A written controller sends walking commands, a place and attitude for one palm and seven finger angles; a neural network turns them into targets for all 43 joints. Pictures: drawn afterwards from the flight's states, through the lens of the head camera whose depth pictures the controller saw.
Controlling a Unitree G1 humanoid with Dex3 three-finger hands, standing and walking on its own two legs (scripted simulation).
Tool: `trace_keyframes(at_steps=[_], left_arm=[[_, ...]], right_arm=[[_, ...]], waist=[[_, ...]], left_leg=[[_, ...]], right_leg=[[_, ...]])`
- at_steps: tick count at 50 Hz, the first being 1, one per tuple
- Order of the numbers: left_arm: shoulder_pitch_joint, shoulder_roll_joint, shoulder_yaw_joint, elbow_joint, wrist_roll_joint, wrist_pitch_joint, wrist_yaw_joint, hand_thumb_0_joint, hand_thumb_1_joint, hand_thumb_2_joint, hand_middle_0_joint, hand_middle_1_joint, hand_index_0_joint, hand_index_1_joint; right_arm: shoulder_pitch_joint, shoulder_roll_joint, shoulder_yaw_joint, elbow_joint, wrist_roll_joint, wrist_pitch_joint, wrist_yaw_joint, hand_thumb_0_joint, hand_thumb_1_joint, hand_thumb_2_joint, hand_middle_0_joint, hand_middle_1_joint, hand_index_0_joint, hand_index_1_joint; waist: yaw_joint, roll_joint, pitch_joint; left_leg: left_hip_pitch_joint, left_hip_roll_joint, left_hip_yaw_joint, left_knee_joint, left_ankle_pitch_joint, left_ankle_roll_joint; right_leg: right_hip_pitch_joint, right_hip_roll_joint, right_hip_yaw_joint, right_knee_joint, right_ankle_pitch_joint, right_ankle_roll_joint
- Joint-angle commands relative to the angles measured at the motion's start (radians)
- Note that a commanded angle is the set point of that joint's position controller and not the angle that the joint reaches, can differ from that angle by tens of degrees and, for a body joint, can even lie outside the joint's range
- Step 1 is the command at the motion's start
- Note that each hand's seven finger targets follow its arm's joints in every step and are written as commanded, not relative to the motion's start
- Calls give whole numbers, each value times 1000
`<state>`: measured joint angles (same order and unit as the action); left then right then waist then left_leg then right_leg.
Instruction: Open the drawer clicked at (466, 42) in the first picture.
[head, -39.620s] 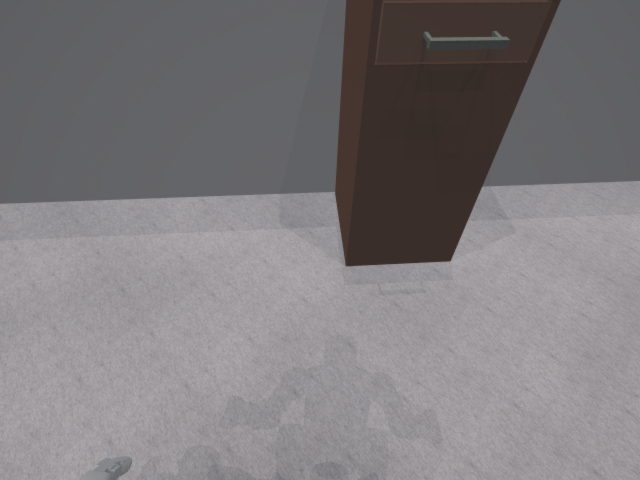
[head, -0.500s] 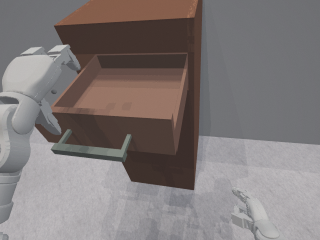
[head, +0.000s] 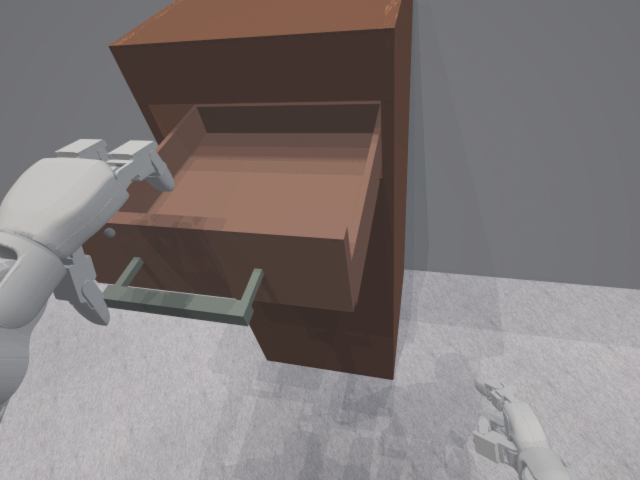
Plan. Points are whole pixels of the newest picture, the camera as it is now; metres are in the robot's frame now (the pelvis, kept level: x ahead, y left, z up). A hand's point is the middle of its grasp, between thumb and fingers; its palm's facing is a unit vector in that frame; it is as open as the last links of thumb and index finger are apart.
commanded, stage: draw the hand back to the body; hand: left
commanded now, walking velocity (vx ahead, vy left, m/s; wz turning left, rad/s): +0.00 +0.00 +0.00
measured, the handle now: (183, 288) +0.29 +0.21 +0.13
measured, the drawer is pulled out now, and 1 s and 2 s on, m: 0.28 0.28 0.28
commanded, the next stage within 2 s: step back with the hand held close in 1.36 s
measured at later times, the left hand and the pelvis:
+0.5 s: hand (97, 260) +0.21 +0.19 +0.27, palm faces +0.27 -0.70 -0.66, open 13.6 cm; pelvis +0.01 +0.01 +0.00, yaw +0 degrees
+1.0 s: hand out of the picture +0.21 +0.23 +0.33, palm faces +0.56 -0.74 -0.37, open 10.1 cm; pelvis +0.03 +0.01 +0.01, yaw -1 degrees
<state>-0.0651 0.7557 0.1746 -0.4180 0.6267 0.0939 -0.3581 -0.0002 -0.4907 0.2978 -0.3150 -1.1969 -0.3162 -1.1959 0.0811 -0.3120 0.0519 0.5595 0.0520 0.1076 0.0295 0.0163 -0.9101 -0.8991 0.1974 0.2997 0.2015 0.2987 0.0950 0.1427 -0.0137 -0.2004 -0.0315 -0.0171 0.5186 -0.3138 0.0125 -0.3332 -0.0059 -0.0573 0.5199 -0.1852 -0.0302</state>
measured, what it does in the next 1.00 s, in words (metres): stands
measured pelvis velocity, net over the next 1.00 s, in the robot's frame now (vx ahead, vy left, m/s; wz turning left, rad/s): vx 0.03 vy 0.01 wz -0.01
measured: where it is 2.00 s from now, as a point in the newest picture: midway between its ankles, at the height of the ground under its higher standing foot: outside the picture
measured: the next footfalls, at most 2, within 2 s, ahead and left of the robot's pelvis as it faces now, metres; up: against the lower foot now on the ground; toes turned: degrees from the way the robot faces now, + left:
none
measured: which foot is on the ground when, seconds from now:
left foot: down 0.00-1.00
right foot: down 0.00-1.00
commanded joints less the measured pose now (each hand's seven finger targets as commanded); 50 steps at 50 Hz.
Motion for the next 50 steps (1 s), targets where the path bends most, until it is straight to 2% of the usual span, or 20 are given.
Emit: trace_keyframes(at_steps=[1,4,8,10,12,14,15,18,19,20,21,22,24,25,27,30,35,39,45,50], left_arm=[[-290,372,323,-186,-16,-67,80,0,-500,300,-300,-1200,-300,-1200],[-237,422,422,-173,-72,-80,122,0,-500,300,-300,-1200,-300,-1200],[-189,287,297,-22,-88,-18,113,0,-500,300,-300,-1200,-300,-1200],[-204,266,250,-62,-73,17,90,0,-500,300,-300,-1200,-300,-1200],[-120,231,210,-102,-62,27,76,0,-500,300,-300,-1200,-300,-1200],[-51,211,184,-202,-53,32,67,0,-500,300,-300,-1200,-300,-1200],[-81,184,157,-282,-41,22,61,0,-500,300,-300,-1200,-300,-1200],[-84,291,233,-382,-12,8,91,0,-500,300,-300,-1200,-300,-1200],[-220,-10,338,-660,-631,-151,246,0,-465,315,-298,-1178,-298,-1178],[22,23,405,-420,-632,-202,351,0,-430,330,-295,-1155,-295,-1155],[129,-21,401,-364,-639,-208,382,0,-395,345,-292,-1133,-292,-1133],[61,13,468,-442,-689,-231,405,0,-360,360,-290,-1110,-290,-1110],[-100,128,571,-445,-709,-292,457,0,-290,390,-285,-1065,-285,-1065],[-130,-4,487,-396,-713,-307,465,0,-255,405,-282,-1043,-282,-1043],[-104,-99,423,-237,-710,-306,468,0,-185,435,-277,-997,-277,-997],[-84,-175,353,-98,-715,-298,448,0,-80,480,-270,-930,-270,-930],[-27,-209,302,-375,-721,-337,439,0,95,555,-257,-817,-257,-817],[179,-98,428,-550,-717,-351,462,0,235,615,-247,-728,-247,-728],[170,-108,488,-487,-712,-354,483,0,445,705,-232,-592,-232,-592],[115,-158,450,-243,-721,-319,469,0,620,780,-220,-480,-220,-480]], right_arm=[[-164,-63,-22,-181,-19,-76,-21,0,-900,-900,200,300,200,300],[-165,-77,-38,-164,-10,-87,-21,0,-900,-900,200,300,200,300],[-155,-83,-35,-151,-1,-71,-4,0,-900,-900,200,300,200,300],[-175,-87,-28,-166,3,-69,4,0,-900,-900,200,300,200,300],[-188,-90,-32,-187,10,-58,6,0,-900,-900,200,300,200,300],[-217,-88,-34,-207,23,-65,4,0,-900,-900,200,300,200,300],[-217,-70,-19,-222,9,-69,5,0,-900,-900,200,300,200,300],[-209,-82,-16,-233,2,-68,-26,0,-900,-900,200,300,200,300],[-138,15,-26,-275,-4,-160,-63,0,-900,-900,200,300,200,300],[-70,15,-2,-205,-34,-218,-85,0,-900,-900,200,300,200,300],[-73,4,-4,-169,-35,-227,-87,0,-900,-900,200,300,200,300],[-84,-9,-13,-142,-35,-235,-91,0,-900,-900,200,300,200,300],[-70,-21,-29,-86,-45,-263,-111,0,-900,-900,200,300,200,300],[-61,9,-22,-84,-49,-273,-109,0,-900,-900,200,300,200,300],[-30,11,-26,-52,-45,-276,-101,0,-900,-900,200,300,200,300],[-32,-7,-38,-40,-41,-274,-95,0,-900,-900,200,300,200,300],[-72,-15,-52,-89,-53,-312,-81,0,-900,-900,200,300,200,300],[-64,-25,-65,-90,-62,-318,-73,0,-900,-900,200,300,200,300],[-29,13,-68,-60,-51,-295,-84,0,-900,-900,200,300,200,300],[-19,-4,-78,-35,-36,-269,-90,0,-900,-900,200,300,200,300]], waist=[[13,-109,-249],[27,-56,-227],[11,-95,-103],[14,-72,-145],[8,-139,-146],[5,-93,-182],[16,-88,-260],[16,-100,-267],[-55,-73,-251],[-43,-165,-155],[-50,-238,-75],[-41,-217,-76],[-38,-119,-104],[-38,7,-118],[-51,84,4],[-57,-39,102],[-14,-56,-155],[5,-94,-303],[-29,-17,-98],[-51,-102,38]], left_leg=[[-106,19,-7,-75,215,8],[-84,32,-12,-63,265,-6],[-135,39,1,-101,195,-16],[-138,35,-1,-96,186,-20],[-136,41,-3,-109,158,-8],[-104,45,-2,-92,155,-4],[-93,27,-3,-91,173,0],[-78,34,-3,-110,152,8],[33,45,-30,-107,88,12],[-9,67,-51,-130,44,-1],[-53,81,-61,-147,7,-6],[-57,69,-47,-149,33,-7],[-30,66,-25,-141,54,-14],[-21,53,-6,-152,82,-21],[-26,56,-1,-175,111,-40],[-43,64,-8,-198,99,-20],[65,54,1,-179,306,5],[85,60,9,-111,544,-13],[37,65,17,-125,446,-41],[23,75,16,-159,280,-18]], right_leg=[[310,-51,62,-64,74,23],[297,-46,63,-78,137,16],[207,-40,34,-95,66,25],[237,-52,56,-90,56,20],[239,-46,46,-84,32,25],[244,-42,63,-79,32,20],[293,-48,62,-67,30,18],[288,-39,48,-71,-3,29],[256,-16,26,-117,-23,-8],[253,-9,18,-103,-54,-6],[224,-2,3,-104,-71,-1],[239,-5,8,-131,-48,0],[274,-16,34,-135,-7,-6],[289,-20,30,-146,14,-9],[251,-15,12,-165,25,-11],[209,-11,-3,-190,-11,-7],[361,-14,11,-126,188,-8],[468,-18,19,-88,394,1],[329,-9,20,-126,307,-10],[234,-9,6,-166,162,-3]])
